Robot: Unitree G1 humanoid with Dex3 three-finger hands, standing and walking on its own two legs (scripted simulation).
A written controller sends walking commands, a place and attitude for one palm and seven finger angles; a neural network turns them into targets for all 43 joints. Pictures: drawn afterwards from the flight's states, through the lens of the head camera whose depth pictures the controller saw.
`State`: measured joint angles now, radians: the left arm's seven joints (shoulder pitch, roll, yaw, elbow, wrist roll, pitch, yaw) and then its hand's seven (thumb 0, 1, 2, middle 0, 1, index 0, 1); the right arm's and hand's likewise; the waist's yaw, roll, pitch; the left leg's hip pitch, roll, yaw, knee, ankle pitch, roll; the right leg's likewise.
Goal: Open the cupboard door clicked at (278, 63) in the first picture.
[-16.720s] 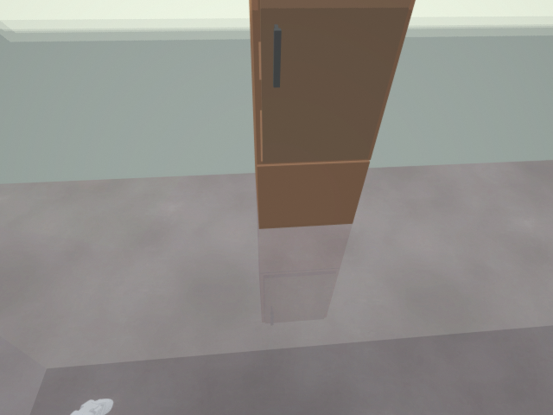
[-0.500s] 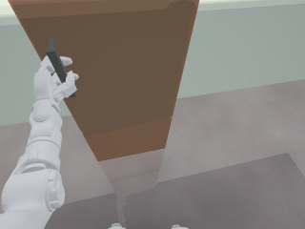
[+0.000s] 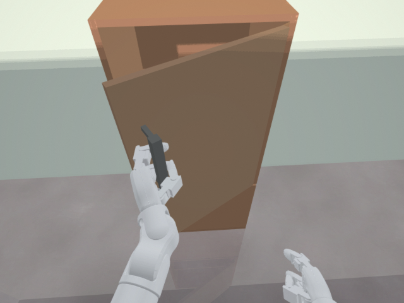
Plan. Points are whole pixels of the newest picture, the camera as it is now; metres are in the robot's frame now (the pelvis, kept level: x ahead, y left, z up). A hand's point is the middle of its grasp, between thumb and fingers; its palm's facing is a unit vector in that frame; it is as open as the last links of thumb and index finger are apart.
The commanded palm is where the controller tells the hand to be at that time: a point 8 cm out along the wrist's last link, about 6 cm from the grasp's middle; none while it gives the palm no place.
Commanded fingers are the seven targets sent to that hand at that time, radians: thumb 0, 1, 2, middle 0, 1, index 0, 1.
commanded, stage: pull the door open along its arc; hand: left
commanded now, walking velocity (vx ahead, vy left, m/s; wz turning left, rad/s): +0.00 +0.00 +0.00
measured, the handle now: (156, 161) +0.37 +0.12 +0.10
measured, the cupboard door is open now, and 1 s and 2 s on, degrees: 32 38 42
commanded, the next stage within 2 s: open thumb and fingers to let go in 0.22 s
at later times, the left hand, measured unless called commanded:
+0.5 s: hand (190, 187) +0.31 +0.04 +0.10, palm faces +0.43 -0.90 -0.05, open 6.2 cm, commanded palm +0.25 +0.07 +0.09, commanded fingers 0.00 0.20 0.60 -0.35 -1.27 -0.35 -1.27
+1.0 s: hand (187, 190) +0.31 +0.05 +0.10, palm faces +0.39 -0.92 -0.05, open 14.3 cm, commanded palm +0.25 +0.07 +0.09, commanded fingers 0.00 -0.50 0.30 -0.19 -0.55 -0.19 -0.55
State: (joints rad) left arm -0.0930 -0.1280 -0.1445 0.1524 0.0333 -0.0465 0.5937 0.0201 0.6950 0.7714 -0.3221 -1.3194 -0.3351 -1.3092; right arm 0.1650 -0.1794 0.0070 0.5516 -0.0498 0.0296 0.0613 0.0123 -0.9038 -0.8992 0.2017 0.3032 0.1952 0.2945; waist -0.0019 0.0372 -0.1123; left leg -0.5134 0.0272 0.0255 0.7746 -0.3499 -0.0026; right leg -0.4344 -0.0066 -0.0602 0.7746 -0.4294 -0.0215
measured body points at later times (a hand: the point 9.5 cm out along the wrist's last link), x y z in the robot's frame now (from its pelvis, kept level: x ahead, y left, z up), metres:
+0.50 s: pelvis +0.01 -0.04 +0.01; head +0.00 -0.06 +0.46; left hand +0.28 +0.09 +0.10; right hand +0.20 -0.25 -0.09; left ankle +0.03 +0.12 -0.71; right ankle -0.02 -0.10 -0.71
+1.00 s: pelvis +0.00 -0.02 +0.00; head +0.00 -0.05 +0.45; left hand +0.28 +0.09 +0.10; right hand +0.19 -0.23 -0.10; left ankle +0.03 +0.12 -0.71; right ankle -0.02 -0.10 -0.71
